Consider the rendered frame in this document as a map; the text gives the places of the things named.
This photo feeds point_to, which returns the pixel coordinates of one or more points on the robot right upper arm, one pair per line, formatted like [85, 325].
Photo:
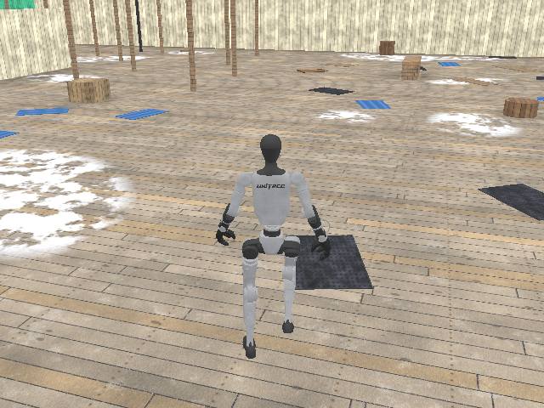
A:
[303, 193]

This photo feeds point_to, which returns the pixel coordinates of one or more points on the robot right hand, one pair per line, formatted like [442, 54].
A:
[323, 246]

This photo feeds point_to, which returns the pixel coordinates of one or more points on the robot right forearm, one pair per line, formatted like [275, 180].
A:
[317, 226]

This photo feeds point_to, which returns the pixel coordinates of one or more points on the robot left forearm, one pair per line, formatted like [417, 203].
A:
[225, 220]

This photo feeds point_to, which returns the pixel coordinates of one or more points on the robot left upper arm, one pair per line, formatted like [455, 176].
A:
[244, 180]

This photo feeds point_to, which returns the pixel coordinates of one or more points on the robot right thigh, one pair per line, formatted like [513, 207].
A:
[291, 249]

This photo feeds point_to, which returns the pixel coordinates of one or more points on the robot left foot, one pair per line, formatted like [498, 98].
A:
[250, 351]

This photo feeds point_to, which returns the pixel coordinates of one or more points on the robot left hand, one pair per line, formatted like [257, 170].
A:
[228, 234]

